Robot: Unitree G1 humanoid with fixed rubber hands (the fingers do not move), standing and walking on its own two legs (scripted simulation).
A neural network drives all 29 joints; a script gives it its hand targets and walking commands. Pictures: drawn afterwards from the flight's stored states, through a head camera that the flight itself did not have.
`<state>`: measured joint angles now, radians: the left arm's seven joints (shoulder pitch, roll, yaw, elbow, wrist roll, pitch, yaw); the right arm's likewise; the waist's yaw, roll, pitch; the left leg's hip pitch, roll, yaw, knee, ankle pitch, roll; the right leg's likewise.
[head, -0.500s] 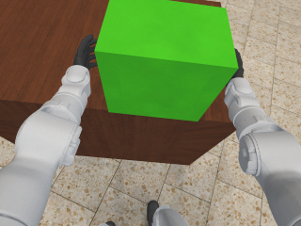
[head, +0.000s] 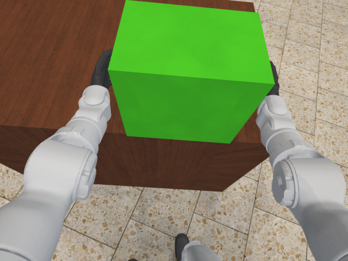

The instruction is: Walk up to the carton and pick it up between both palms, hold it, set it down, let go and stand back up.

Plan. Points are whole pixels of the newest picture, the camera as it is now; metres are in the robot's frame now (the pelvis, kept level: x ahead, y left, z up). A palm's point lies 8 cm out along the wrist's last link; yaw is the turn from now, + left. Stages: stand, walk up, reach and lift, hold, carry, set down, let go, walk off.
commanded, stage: reach and lift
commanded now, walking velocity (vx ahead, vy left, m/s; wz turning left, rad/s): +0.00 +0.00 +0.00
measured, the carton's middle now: (185, 81) +0.51 -0.11 +0.04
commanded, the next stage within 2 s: none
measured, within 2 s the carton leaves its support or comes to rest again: neither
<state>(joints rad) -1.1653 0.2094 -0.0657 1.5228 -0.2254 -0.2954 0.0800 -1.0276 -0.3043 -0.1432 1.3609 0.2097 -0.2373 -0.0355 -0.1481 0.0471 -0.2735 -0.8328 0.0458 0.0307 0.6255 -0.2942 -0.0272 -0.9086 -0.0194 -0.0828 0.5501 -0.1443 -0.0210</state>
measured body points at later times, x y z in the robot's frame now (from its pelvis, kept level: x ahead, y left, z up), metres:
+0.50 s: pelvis +0.00 +0.00 +0.01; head +0.12 +0.00 +0.44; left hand +0.51 +0.09 +0.06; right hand +0.44 -0.28 +0.06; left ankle -0.03 +0.13 -0.71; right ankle +0.04 -0.11 -0.71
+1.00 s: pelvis +0.03 +0.01 +0.02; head +0.14 +0.01 +0.46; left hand +0.50 +0.10 +0.05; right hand +0.43 -0.28 +0.06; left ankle -0.03 +0.13 -0.71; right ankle +0.04 -0.11 -0.71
